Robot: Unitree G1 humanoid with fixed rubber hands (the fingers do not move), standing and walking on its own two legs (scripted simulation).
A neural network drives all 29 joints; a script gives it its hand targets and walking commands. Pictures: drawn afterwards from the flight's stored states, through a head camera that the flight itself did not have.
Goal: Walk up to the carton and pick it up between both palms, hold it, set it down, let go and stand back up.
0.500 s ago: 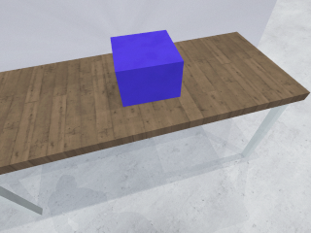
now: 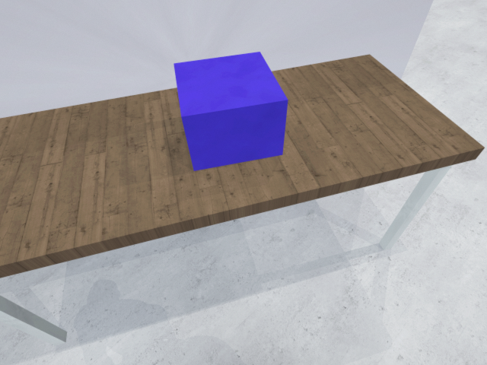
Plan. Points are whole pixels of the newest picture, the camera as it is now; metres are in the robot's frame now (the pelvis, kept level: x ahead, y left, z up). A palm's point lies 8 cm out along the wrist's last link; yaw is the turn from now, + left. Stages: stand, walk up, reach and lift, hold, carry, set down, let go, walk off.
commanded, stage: stand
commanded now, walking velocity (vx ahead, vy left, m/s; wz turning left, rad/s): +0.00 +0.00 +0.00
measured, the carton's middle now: (228, 109) +0.78 +0.06 -0.03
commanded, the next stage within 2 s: none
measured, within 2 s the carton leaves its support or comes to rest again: neither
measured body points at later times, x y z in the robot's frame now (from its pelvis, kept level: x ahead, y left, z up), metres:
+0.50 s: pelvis -0.01 -0.01 +0.00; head +0.01 -0.01 +0.45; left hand -0.06 +0.18 -0.16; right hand -0.06 -0.21 -0.16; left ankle +0.00 +0.06 -0.74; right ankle -0.03 -0.13 -0.74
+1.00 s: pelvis +0.01 -0.01 +0.00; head +0.02 -0.01 +0.45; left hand -0.05 +0.19 -0.16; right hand -0.04 -0.21 -0.16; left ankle +0.00 +0.06 -0.74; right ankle -0.03 -0.13 -0.74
